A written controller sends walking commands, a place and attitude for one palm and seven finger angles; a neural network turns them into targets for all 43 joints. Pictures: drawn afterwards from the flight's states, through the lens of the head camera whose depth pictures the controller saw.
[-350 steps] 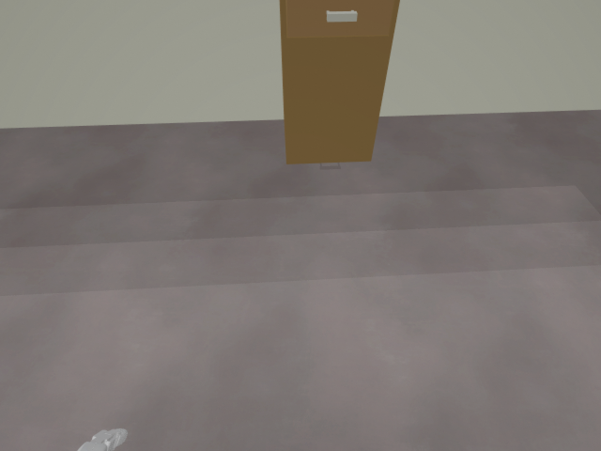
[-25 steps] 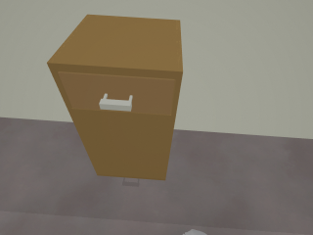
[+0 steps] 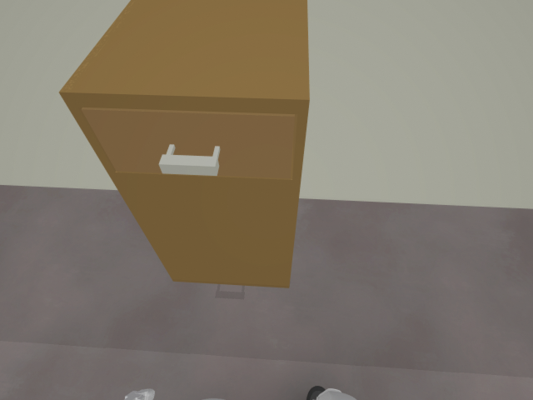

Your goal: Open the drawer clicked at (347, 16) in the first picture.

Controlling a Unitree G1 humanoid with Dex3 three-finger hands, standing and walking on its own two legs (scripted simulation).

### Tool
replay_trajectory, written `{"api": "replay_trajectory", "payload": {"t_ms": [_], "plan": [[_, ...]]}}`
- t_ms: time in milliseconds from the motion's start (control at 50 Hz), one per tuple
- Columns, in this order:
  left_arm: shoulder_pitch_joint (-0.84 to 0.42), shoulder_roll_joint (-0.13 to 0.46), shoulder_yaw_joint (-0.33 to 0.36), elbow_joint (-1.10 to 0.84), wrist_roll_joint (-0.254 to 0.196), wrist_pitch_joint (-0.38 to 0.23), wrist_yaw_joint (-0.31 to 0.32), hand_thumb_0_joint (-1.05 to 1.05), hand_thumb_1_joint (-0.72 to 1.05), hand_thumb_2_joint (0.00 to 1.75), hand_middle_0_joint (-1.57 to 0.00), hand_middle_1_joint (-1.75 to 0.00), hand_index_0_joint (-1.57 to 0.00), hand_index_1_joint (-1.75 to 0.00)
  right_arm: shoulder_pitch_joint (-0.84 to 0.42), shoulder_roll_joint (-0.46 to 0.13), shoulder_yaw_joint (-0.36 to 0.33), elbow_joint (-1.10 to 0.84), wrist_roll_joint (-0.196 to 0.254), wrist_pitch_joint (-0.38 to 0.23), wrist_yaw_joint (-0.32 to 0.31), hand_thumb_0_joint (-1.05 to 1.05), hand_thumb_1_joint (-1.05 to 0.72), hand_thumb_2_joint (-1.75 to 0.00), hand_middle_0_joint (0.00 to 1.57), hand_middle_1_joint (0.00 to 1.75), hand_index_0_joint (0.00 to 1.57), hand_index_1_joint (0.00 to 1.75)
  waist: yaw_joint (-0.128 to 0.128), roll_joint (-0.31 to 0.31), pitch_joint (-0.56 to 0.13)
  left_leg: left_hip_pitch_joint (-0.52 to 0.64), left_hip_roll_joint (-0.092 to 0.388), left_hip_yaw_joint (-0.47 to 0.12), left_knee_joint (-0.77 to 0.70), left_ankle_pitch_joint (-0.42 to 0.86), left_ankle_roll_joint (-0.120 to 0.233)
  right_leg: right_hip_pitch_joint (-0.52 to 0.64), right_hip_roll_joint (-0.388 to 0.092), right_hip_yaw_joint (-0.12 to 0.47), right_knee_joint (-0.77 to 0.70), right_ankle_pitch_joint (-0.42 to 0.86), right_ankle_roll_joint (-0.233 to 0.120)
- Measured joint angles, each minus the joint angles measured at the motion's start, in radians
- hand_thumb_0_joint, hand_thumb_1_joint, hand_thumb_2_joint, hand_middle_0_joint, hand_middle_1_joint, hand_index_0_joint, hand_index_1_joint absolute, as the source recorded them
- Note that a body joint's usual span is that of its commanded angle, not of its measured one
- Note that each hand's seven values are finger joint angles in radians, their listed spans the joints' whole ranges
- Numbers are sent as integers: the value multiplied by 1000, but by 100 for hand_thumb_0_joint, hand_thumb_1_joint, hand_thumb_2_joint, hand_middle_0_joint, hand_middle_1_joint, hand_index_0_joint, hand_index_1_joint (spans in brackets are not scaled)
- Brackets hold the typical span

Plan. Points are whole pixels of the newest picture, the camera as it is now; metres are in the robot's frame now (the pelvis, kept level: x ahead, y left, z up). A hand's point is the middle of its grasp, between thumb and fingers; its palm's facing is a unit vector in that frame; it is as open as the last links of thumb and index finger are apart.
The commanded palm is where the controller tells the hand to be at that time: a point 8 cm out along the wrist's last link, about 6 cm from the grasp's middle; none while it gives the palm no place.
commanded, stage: come to a stop and stand still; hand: left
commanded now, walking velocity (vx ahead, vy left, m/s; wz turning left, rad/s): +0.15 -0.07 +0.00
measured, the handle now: (192, 157) +0.56 +0.20 -0.01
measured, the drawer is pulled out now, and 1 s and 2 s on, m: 0.00 0.00 0.00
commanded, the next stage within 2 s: look again from close up in 1.64 s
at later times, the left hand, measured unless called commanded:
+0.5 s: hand out of the picture +0.01 +0.17 -0.16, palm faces -0.02 -0.97 -0.23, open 7.3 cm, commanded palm none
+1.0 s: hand out of the picture -0.03 +0.13 -0.16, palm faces +0.05 -0.98 -0.19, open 7.3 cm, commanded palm none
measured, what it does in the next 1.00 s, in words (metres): steps on the spot: left foot, then right foot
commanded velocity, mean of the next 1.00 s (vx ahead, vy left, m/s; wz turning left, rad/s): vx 0.02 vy -0.04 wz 0.00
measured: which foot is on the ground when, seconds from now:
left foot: up 0.00-0.04, down 0.06-1.00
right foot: down 0.00-0.06, up 0.08-0.40, down 0.42-1.00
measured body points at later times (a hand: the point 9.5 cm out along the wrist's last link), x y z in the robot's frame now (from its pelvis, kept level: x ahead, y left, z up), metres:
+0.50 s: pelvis +0.00 -0.01 +0.01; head +0.02 -0.03 +0.46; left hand +0.01 +0.22 -0.14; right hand -0.05 -0.22 -0.16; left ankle -0.04 +0.13 -0.73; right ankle -0.04 -0.10 -0.73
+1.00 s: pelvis -0.01 -0.03 +0.01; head +0.00 -0.05 +0.46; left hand -0.03 +0.18 -0.15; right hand -0.01 -0.25 -0.16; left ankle -0.04 +0.13 -0.73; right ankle -0.04 -0.10 -0.73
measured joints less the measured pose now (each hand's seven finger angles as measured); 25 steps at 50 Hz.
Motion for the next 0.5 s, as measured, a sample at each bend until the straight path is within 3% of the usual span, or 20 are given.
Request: {"api": "replay_trajectory", "payload": {"t_ms": [60,120,180,240,360,420,460,500], "plan": [[27,23,6,15,-10,10,-3,0,92,90,-21,-30,-21,-30,20,1,7,-9,-4,-27,-1,0,-91,-90,20,30,20,30,0,-14,-38,96,0,5,-233,72,16,-34,4,8,42,-26,18],[63,41,11,47,-19,27,-8,0,92,90,-21,-30,-20,-30,54,26,23,3,-18,-29,-8,0,-91,-90,19,30,20,30,-4,-39,-73,115,-9,13,-267,125,33,-49,30,64,158,-208,25],[104,43,11,71,-14,22,-23,0,92,90,-20,-30,-20,-30,91,45,41,25,-20,-33,-17,0,-91,-90,20,30,20,30,-1,-31,-110,148,-7,4,-361,183,39,-45,62,100,309,-213,31],[146,46,8,92,-14,6,-30,0,92,90,-20,-30,-20,-30,104,66,52,39,-17,-43,-22,1,-90,-90,20,30,20,30,7,-38,-122,173,-14,15,-433,219,42,-11,65,104,368,-204,43],[169,28,-9,140,-24,7,-32,1,92,90,-20,-30,-20,-30,103,81,54,55,-19,-63,-35,1,-91,-90,20,30,20,30,-20,-36,-84,179,-16,33,-458,231,33,109,55,73,216,-308,48],[150,10,-18,146,-31,-6,-30,1,91,90,-20,-30,-20,-30,105,72,49,75,-13,-61,-36,1,-91,-90,20,30,20,30,-29,-26,-63,162,-14,38,-418,210,18,187,53,57,30,-220,37],[131,-13,-24,154,-31,-22,-23,1,91,90,-20,-30,-20,-30,106,56,45,97,-4,-57,-35,1,-91,-90,20,30,20,30,-31,9,-51,148,7,29,-372,185,3,221,74,42,-27,-207,-6],[123,-26,-31,159,-28,-34,-11,1,93,90,-20,-30,-20,-30,111,41,43,115,0,-49,-35,1,-91,-90,20,30,20,30,-36,42,-54,149,27,15,-362,185,-3,234,93,25,-34,-211,-25]]}}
